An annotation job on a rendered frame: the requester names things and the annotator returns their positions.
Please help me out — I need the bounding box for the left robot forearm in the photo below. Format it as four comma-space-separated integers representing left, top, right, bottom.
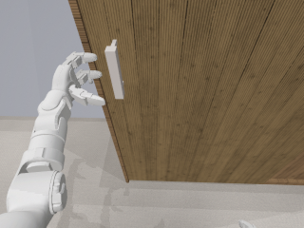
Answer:
6, 89, 73, 212

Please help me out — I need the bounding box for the robot left upper arm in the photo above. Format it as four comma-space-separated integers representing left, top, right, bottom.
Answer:
0, 170, 67, 228

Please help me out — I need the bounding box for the left robot hand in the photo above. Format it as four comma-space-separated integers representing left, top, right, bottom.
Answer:
51, 51, 105, 106

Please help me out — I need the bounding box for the handle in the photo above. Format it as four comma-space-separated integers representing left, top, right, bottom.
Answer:
104, 39, 125, 100

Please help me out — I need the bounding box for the wardrobe door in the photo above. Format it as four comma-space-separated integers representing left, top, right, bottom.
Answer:
78, 0, 304, 184
271, 151, 304, 180

